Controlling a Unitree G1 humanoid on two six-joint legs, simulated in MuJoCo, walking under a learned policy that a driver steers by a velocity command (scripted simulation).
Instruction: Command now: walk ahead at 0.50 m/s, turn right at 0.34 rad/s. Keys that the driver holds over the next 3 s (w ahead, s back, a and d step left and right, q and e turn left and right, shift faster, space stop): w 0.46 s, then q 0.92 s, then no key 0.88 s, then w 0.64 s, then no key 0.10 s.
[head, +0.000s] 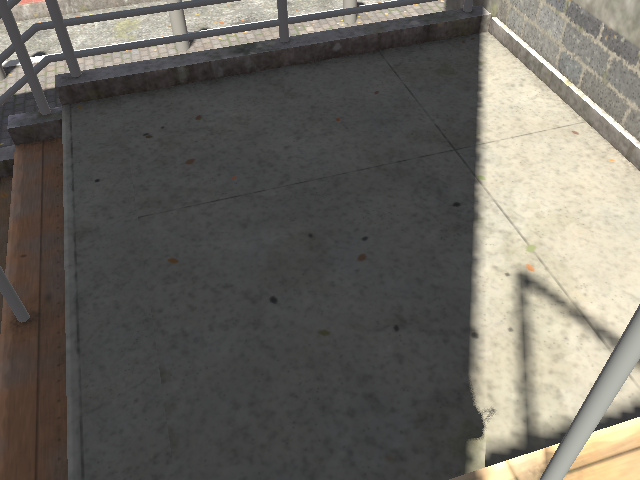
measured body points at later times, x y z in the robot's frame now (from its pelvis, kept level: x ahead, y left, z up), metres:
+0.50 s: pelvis +0.26 +0.02 -0.11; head +0.27 +0.00 +0.34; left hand +0.51 +0.16 -0.20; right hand +0.03 -0.13 -0.23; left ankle +0.05 +0.12 -0.76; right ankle +0.47 -0.14 -0.79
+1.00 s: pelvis +0.49 +0.01 -0.24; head +0.51 +0.03 +0.21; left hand +0.49 +0.27 -0.38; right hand +0.64 -0.20 -0.36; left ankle +0.55 +0.16 -0.93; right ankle +0.45 -0.12 -0.94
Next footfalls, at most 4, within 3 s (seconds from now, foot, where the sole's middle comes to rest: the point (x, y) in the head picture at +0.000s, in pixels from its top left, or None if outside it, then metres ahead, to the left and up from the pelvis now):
0.58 right None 0.49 -0.13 -0.97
1.20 left None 0.63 0.28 -1.15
1.64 right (325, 444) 0.82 0.11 -1.15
2.52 left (245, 479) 0.71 0.32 -1.15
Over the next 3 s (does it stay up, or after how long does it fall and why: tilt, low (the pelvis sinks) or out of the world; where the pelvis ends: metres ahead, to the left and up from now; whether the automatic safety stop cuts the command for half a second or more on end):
stays up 0.95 0.31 -0.40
